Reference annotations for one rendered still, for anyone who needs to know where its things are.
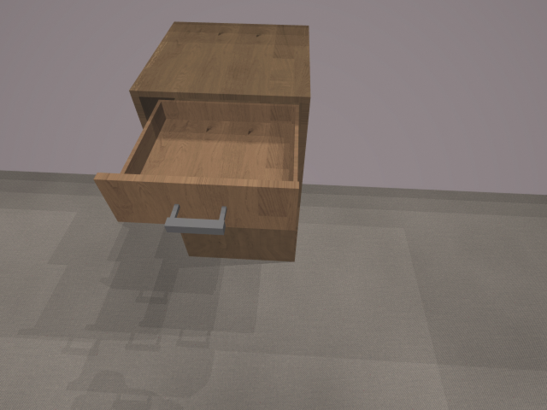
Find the cabinet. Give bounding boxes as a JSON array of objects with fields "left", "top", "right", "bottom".
[{"left": 129, "top": 21, "right": 310, "bottom": 262}]

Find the drawer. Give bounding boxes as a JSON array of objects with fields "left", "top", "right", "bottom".
[{"left": 93, "top": 100, "right": 299, "bottom": 231}]

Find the handle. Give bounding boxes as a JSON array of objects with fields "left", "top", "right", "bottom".
[{"left": 164, "top": 204, "right": 227, "bottom": 235}]

